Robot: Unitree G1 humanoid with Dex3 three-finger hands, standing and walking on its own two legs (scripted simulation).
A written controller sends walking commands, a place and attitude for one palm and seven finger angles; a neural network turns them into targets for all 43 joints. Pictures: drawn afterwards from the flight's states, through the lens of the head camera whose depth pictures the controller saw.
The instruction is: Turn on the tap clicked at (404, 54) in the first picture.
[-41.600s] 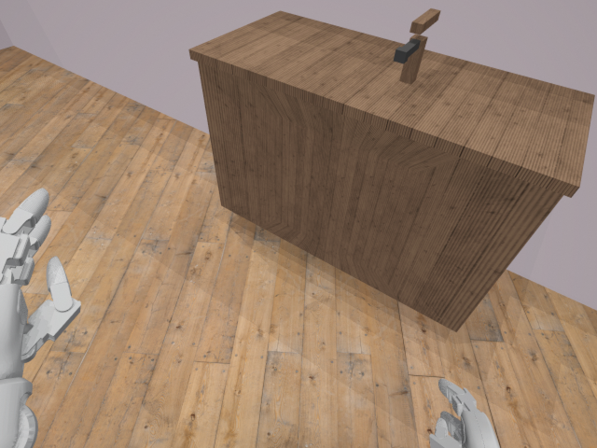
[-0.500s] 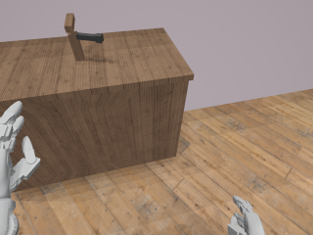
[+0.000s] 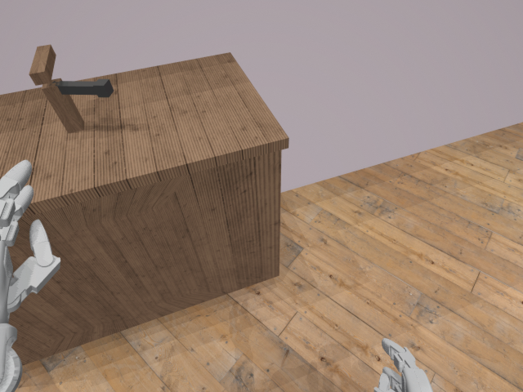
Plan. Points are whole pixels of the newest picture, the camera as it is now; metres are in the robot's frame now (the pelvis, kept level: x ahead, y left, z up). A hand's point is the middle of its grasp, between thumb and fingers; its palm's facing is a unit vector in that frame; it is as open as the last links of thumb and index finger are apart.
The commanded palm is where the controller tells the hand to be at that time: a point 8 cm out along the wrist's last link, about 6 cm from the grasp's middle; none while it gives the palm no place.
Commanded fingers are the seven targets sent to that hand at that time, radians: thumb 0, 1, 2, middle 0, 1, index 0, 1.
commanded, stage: take the last steps up to it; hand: left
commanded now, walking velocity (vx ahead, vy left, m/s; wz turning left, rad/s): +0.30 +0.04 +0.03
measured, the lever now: (103, 88) +0.68 +0.37 +0.13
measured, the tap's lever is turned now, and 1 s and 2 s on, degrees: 66 66 66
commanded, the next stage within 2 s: come to a stop and stand still in 0.58 s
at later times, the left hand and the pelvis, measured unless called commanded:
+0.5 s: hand (105, 175) +0.36 +0.23 +0.18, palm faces +0.42 -0.80 -0.42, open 7.4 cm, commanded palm +0.29 +0.26 +0.19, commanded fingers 0.00 0.90 0.90 -0.20 -0.30 -0.20 -0.30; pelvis +0.13 -0.02 -0.01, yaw +0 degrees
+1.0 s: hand (136, 141) +0.44 +0.21 +0.18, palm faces +0.36 -0.81 -0.47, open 7.4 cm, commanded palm +0.37 +0.26 +0.19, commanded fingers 0.00 0.90 0.90 -0.20 -0.30 -0.20 -0.30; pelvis +0.21 -0.02 +0.00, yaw +0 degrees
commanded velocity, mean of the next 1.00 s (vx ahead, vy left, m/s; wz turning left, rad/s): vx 0.07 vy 0.03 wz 0.02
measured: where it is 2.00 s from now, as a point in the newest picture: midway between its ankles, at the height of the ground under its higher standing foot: outside the picture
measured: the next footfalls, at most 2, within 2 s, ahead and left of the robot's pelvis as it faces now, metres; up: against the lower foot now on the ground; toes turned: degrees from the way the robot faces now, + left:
right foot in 0.02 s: +0.10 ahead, -0.10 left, +0.00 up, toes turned -4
left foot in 0.36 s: +0.20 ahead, +0.13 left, +0.00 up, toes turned +6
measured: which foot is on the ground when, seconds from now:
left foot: down 0.00-0.04, up 0.06-0.34, down 0.36-0.56, up 0.58-0.78, down 0.80-1.00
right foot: up 0.00-0.00, down 0.02-0.36, up 0.38-0.52, down 0.54-1.00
